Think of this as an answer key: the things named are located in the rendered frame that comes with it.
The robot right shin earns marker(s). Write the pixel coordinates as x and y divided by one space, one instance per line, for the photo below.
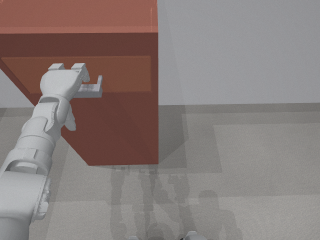
191 233

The robot left hand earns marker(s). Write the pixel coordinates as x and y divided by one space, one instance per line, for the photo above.
65 83

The cabinet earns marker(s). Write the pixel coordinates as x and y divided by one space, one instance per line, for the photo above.
118 128

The drawer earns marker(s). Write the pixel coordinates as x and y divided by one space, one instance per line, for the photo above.
120 73

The handle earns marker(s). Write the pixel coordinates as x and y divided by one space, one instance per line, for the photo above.
90 90

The robot left upper arm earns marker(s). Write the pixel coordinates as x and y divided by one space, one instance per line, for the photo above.
24 198

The left robot forearm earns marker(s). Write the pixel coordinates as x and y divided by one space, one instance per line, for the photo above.
34 148

